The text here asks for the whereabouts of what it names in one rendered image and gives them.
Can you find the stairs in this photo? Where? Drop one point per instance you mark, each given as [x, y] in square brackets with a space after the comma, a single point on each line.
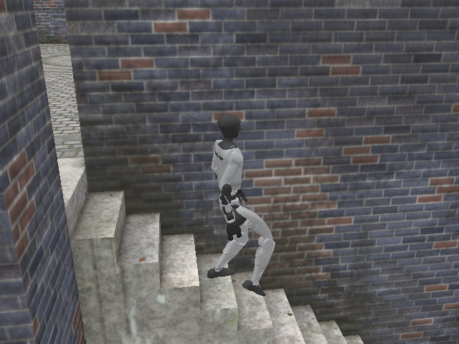
[138, 287]

